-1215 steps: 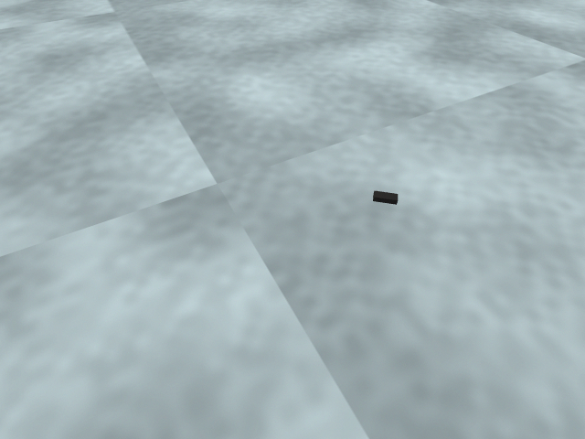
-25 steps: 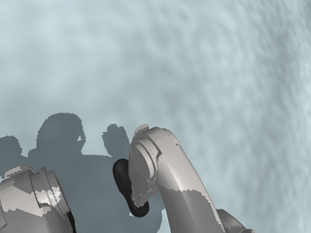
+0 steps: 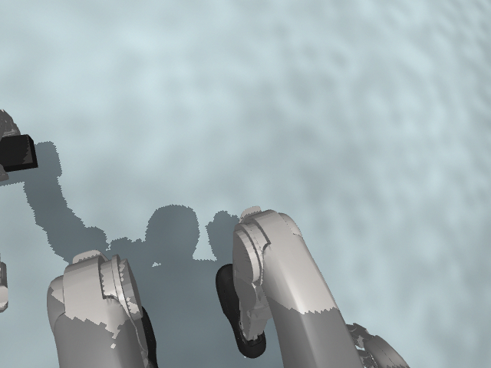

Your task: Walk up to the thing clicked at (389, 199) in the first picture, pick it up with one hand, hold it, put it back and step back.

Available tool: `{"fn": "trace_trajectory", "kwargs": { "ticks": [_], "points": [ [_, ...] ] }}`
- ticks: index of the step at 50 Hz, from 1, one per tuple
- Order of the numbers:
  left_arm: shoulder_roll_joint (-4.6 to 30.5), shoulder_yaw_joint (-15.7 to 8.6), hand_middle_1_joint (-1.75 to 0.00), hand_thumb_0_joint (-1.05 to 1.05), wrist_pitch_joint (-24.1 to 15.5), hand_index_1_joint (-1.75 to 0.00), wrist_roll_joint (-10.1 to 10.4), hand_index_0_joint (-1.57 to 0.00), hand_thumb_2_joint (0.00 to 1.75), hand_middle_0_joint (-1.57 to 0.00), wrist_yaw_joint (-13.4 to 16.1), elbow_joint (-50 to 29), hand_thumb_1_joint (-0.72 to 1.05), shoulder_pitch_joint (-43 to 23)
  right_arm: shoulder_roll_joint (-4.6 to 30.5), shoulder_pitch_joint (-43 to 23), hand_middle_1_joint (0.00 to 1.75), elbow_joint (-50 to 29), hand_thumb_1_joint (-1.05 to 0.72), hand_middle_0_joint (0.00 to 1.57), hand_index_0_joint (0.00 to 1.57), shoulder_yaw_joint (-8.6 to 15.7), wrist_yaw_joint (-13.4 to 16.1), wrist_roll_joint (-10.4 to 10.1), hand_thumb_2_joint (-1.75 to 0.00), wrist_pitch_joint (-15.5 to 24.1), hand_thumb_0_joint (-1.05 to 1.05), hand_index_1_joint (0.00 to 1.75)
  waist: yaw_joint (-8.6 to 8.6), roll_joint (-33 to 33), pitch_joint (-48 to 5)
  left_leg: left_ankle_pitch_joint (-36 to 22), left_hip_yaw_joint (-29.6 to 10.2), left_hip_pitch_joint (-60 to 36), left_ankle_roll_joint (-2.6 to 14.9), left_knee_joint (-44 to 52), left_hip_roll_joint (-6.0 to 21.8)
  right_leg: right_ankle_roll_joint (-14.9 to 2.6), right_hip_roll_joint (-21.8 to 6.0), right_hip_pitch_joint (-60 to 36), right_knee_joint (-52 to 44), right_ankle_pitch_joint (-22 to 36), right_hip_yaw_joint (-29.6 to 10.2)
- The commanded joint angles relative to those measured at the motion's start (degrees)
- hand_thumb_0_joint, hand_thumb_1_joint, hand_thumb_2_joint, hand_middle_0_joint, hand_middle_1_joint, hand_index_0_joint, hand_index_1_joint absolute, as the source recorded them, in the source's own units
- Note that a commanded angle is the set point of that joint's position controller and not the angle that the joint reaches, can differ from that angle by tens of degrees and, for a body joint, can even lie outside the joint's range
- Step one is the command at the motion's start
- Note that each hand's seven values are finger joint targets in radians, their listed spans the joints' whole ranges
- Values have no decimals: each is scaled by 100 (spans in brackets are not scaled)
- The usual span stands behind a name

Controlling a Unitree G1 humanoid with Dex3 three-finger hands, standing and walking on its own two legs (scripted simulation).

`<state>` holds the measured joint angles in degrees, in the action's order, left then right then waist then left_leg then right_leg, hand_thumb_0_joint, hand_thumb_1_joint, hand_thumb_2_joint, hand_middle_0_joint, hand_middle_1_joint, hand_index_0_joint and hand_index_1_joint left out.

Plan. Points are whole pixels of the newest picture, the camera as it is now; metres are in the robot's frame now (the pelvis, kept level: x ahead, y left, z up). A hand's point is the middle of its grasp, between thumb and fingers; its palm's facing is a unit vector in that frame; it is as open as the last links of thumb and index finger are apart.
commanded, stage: settle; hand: left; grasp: from above
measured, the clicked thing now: out of the picture +0.50 +0.32 -0.20
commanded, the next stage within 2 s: lift in 0.04 s
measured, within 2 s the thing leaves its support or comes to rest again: neither
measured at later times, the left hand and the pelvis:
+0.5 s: hand out of the picture +0.45 +0.32 -0.10, palm faces -0.46 -0.10 -0.88, open 7.7 cm; pelvis +0.00 +0.00 +0.04, yaw +3 degrees
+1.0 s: hand out of the picture +0.37 +0.32 +0.09, palm faces -0.41 -0.12 -0.90, open 7.7 cm; pelvis +0.00 +0.01 +0.18, yaw +7 degrees
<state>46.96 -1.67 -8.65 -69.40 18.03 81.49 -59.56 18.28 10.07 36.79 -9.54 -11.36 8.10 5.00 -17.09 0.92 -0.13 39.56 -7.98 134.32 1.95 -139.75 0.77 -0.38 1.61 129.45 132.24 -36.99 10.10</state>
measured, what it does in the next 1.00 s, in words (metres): rises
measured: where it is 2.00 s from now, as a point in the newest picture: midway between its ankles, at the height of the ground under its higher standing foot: (197, 349)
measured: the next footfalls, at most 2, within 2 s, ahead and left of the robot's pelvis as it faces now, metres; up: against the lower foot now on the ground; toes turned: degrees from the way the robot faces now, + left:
none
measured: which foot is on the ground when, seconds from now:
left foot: down 0.00-1.00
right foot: down 0.00-1.00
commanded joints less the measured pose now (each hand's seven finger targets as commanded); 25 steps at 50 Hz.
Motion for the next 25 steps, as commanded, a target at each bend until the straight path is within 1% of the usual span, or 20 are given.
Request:
{"fn": "trace_trajectory", "kwargs": {
  "ticks": [1, 2, 3, 4, 5, 6, 7, 8, 9, 10, 11, 13, 15, 16, 17, 18, 19, 21, 24, 25],
  "points": [
    [1464, -214, -23, 0, -22, -22, 45, -131, 27, -130, 108, -911, 98, -1975, 1506, 1278, 30, 0, -90, 20, 20, 529, 190, -30, -90, -109, 0, 30, -132, -1991, -3903, -1041, 331, -2579, -37, 1481, -64, -248, 257, -2260, -1392, 1023, -36],
    [1523, -265, -23, 0, -31, -22, 48, -132, 28, -130, 107, -979, 99, -1952, 1496, 1276, 30, -9, -90, 20, 20, 542, 218, -35, -90, -129, 0, 30, -53, -2053, -3976, -1039, 348, -2657, -41, 1532, -69, -244, 244, -2261, -1395, 1028, -39],
    [1411, -206, -23, 0, -21, -21, 44, -133, 28, -131, 73, -957, 100, -1868, 1418, 1280, 30, -10, -90, 20, 20, 543, 226, -41, -90, -157, 0, 30, -54, -2118, -4084, -1093, 335, -2781, -58, 1587, -50, -246, 266, -2364, -1371, 1059, -58],
    [1337, -156, -22, 0, -20, -21, 56, -133, 27, -131, 54, -967, 100, -1956, 1456, 1291, 30, 7, -90, 20, 20, 578, 253, -59, -90, -176, 0, 30, -98, -2028, -4007, -1047, 326, -2771, -47, 1590, -57, -254, 251, -2234, -1416, 1021, -58],
    [1339, -178, -23, 0, -12, -21, 55, -132, 29, -131, 37, -987, 99, -1976, 1475, 1329, 30, 36, -90, 20, 20, 587, 278, -67, -90, -182, 0, 30, -96, -2062, -3954, -1068, 331, -2809, -53, 1646, -69, -248, 228, -2159, -1432, 1068, -7],
    [1326, -157, -27, 0, -15, -24, 67, -135, 23, -132, 19, -978, 101, -1967, 1479, 1317, 30, 24, -93, 20, 20, 589, 303, -70, -91, -197, 0, 30, -88, -2034, -3994, -1065, 329, -2791, -48, 1620, -68, -254, 224, -2144, -1436, 1064, -12],
    [1278, -137, -19, 0, -22, -16, 83, -127, 26, -124, -16, -1038, 93, -1938, 1465, 1330, 30, 13, -88, 20, 20, 612, 325, -83, -89, -216, 0, 30, -95, -2018, -4055, -1079, 329, -2860, -44, 1624, -65, -258, 230, -2169, -1450, 1072, -27],
    [1352, -146, -26, 0, -24, -23, 71, -130, 21, -127, -54, -1088, 93, -1897, 1428, 1348, 30, 21, -93, 20, 20, 624, 339, -95, -91, -243, 0, 30, -6, -2074, -4128, -1093, 364, -2884, -47, 1651, -65, -270, 235, -2265, -1474, 1047, -87],
    [1322, -159, -19, 0, -16, -17, 106, -122, 27, -120, -89, -1262, 89, -1943, 1419, 1392, 30, 38, -88, 20, 20, 647, 356, -118, -89, -262, 0, 30, 0, -2132, -4259, -1166, 385, -2953, -43, 1712, -80, -239, 213, -2343, -1504, 1159, -64],
    [1300, -168, -27, 0, 1, -23, 137, -129, 20, -125, -128, -1320, 93, -1884, 1397, 1386, 30, 40, -93, 20, 20, 678, 370, -136, -91, -280, 0, 30, 75, -2192, -4329, -1135, 392, -2997, -51, 1790, -92, -252, 206, -2319, -1503, 1123, -74],
    [1221, -121, -30, 0, 32, -25, 176, -128, 22, -123, -196, -1282, 96, -1753, 1362, 1404, 30, 18, -91, 20, 20, 701, 369, -147, -91, -301, 0, 30, 82, -2172, -4353, -1240, 408, -3127, -54, 1821, -75, -249, 212, -2422, -1519, 1202, -97],
    [1341, -218, -31, 0, 75, -26, 275, -124, 24, -120, -266, -1539, 91, -1829, 1416, 1440, 30, 14, -91, 20, 20, 761, 414, -208, -91, -372, 0, 30, 174, -2109, -4467, -1216, 418, -3135, -40, 1915, -103, -264, 192, -2386, -1617, 1168, -109],
    [1160, -152, -32, 0, 124, -28, 368, -123, 27, -119, -409, -1612, 90, -1615, 1321, 1459, 30, -16, -91, 20, 20, 832, 429, -234, -91, -437, 0, 30, 218, -2087, -4560, -1232, 462, -3210, -35, 1980, -87, -263, 203, -2573, -1701, 1162, -185],
    [1220, -186, -31, 0, 135, -27, 395, -123, 26, -119, -462, -1787, 89, -1646, 1324, 1460, 30, 4, -91, 20, 20, 859, 453, -264, -91, -466, 0, 30, 267, -2064, -4632, -1297, 471, -3285, -35, 2031, -103, -277, 200, -2587, -1743, 1199, -189],
    [1232, -203, -34, 0, 149, -29, 410, -124, 26, -119, -524, -1875, 92, -1538, 1305, 1463, 30, -29, -91, 20, 20, 884, 469, -292, -91, -495, 0, 30, 307, -2061, -4714, -1357, 494, -3332, -23, 2063, -113, -261, 185, -2660, -1780, 1260, -207],
    [1096, -161, -33, 0, 164, -28, 451, -123, 28, -119, -598, -1949, 91, -1439, 1296, 1465, 30, -36, -91, 20, 20, 922, 486, -321, -90, -519, 0, 30, 331, -2023, -4705, -1402, 486, -3453, -30, 2123, -116, -274, 173, -2592, -1810, 1279, -207],
    [1082, -159, -33, 0, 152, -29, 445, -123, 29, -119, -651, -2167, 90, -1386, 1300, 1470, 30, -39, -91, 20, 20, 954, 501, -353, -90, -546, 0, 30, 387, -2159, -4677, -1426, 486, -3536, -41, 2218, -127, -282, 150, -2537, -1851, 1272, -215],
    [1030, -167, -33, 0, 148, -29, 470, -122, 29, -118, -740, -2348, 90, -1220, 1291, 1446, 30, -46, -91, 20, 20, 1015, 540, -404, -90, -597, 0, 30, 461, -2068, -4703, -1479, 467, -3687, -33, 2326, -132, -290, 136, -2496, -1924, 1277, -224],
    [831, -120, -33, 0, 132, -28, 570, -120, 29, -116, -882, -2556, 86, -986, 1267, 1427, 30, -106, -91, 20, 20, 1117, 579, -466, -90, -646, 0, 30, 500, -1996, -4526, -1156, 383, -3842, -47, 2633, -143, -312, 106, -2389, -2081, 1003, -262],
    [892, -150, -33, 0, 120, -29, 596, -119, 31, -115, -916, -2834, 85, -982, 1222, 1387, 30, -118, -91, 20, 20, 1130, 596, -511, -90, -664, 0, 30, 584, -2044, -4625, -1051, 382, -3880, -32, 2775, -140, -292, 92, -2467, -2128, 951, -281]
  ]
}}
